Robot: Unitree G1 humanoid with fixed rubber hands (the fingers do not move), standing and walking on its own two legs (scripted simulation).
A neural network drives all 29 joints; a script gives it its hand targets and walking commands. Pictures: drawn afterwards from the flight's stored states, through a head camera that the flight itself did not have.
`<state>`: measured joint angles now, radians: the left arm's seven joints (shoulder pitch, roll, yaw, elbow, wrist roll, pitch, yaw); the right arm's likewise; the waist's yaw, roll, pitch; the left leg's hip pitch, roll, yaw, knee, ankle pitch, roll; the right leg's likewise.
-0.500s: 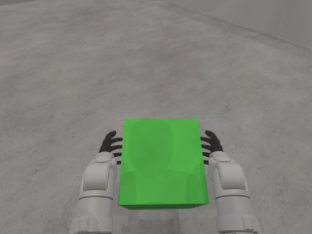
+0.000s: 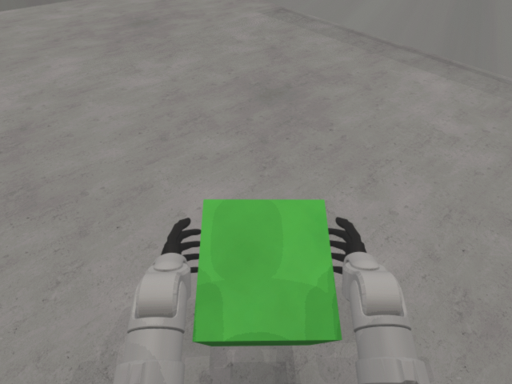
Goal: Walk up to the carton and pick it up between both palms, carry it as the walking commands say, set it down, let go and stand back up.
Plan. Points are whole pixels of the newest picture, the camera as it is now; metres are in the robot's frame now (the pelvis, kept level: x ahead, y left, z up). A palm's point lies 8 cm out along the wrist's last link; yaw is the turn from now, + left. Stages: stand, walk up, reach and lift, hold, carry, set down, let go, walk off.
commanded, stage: carry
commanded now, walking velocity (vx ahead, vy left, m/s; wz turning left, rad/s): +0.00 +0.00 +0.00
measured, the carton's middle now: (262, 280) +0.31 +0.00 -0.05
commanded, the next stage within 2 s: none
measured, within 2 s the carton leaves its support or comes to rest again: neither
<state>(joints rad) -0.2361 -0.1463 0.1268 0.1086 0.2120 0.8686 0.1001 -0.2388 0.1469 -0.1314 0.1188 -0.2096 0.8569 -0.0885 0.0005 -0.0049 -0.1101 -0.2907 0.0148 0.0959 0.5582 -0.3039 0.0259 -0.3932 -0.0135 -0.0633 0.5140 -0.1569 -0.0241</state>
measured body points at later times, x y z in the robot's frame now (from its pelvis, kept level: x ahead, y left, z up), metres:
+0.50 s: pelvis +0.00 +0.00 +0.00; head -0.02 +0.00 +0.45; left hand +0.30 +0.14 +0.04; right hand +0.30 -0.14 +0.04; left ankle -0.01 +0.10 -0.73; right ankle +0.07 -0.11 -0.73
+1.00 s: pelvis +0.14 -0.02 +0.02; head +0.15 -0.02 +0.47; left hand +0.43 +0.13 +0.09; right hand +0.45 -0.15 +0.09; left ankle +0.18 +0.11 -0.71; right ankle +0.07 -0.11 -0.73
